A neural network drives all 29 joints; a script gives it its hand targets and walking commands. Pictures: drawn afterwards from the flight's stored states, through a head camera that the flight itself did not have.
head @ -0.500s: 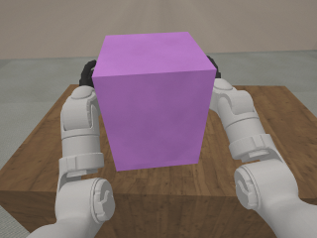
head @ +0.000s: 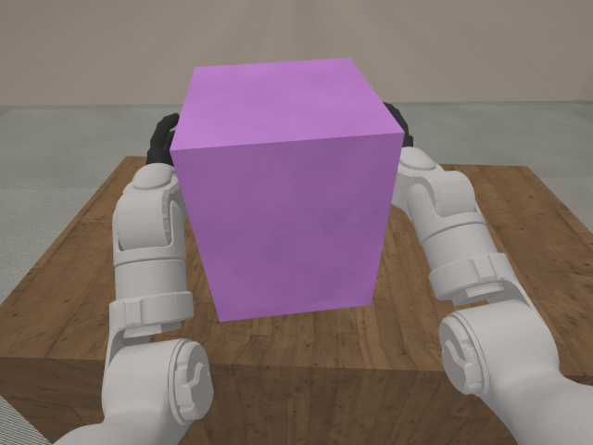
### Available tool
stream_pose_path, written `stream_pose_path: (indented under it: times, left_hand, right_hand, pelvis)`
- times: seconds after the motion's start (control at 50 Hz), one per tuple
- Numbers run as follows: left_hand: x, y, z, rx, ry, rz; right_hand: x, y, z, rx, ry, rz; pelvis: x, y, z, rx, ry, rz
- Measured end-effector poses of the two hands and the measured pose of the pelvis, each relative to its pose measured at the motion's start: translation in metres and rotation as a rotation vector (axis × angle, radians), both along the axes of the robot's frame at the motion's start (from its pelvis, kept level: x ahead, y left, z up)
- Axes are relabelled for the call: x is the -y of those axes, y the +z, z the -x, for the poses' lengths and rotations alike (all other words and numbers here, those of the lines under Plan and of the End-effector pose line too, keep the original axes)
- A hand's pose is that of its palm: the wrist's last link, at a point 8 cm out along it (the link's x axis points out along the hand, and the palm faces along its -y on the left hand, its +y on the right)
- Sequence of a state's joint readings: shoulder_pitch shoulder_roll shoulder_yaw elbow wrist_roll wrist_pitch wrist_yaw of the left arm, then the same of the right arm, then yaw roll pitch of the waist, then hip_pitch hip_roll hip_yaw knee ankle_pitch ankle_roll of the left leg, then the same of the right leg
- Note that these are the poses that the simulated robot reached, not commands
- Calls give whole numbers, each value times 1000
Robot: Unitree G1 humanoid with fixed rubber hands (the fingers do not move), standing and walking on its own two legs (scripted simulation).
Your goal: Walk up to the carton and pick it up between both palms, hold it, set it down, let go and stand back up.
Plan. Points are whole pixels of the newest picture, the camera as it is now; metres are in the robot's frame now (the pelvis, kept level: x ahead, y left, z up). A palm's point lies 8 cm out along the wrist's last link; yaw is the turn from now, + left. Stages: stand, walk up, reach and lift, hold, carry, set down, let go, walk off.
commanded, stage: hold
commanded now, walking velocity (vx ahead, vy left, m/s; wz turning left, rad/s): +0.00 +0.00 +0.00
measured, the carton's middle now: (285, 188) +0.37 +0.00 +0.22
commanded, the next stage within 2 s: none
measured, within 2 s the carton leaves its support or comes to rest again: neither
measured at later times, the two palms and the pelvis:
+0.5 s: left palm (165, 177) +0.37 +0.15 +0.25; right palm (396, 166) +0.37 -0.14 +0.25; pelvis +0.01 +0.00 +0.00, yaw +0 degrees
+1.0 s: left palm (164, 177) +0.37 +0.15 +0.25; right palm (396, 164) +0.37 -0.14 +0.25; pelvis +0.00 +0.00 +0.00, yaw +0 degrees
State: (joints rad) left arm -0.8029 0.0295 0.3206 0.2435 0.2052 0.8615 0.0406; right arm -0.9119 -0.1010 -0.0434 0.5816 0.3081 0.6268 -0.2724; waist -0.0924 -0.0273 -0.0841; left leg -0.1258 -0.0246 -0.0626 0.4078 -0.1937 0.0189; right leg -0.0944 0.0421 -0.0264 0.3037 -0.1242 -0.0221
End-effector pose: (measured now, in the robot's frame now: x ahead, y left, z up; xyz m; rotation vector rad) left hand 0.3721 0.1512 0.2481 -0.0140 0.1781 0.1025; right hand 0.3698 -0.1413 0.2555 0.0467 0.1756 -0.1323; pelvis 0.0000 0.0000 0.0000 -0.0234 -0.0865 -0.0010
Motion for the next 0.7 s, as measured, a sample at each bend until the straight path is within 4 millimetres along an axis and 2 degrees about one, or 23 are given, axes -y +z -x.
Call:
stream_pose_path:
  times: [0.16, 0.28, 0.4, 0.7]
  left_hand:
    - [-2, -1, -2, -2, 9, -17]
    - [-3, 3, 0, 25, 13, -11]
    - [-1, -2, 1, 2, 7, -9]
    - [1, 2, 3, 2, 10, -17]
  right_hand:
    - [-2, -4, -5, -2, 12, -2]
    - [-2, -2, -3, 23, 15, -9]
    - [-1, -9, -1, -1, 11, -12]
    - [1, -6, 1, -2, 12, -12]
  pelvis:
    - [-1, 0, -3, -6, 2, 2]
    - [0, 0, -5, -1, 10, 3]
    - [-1, 0, -6, 8, 2, 2]
    - [-1, 0, -2, 16, -2, 0]
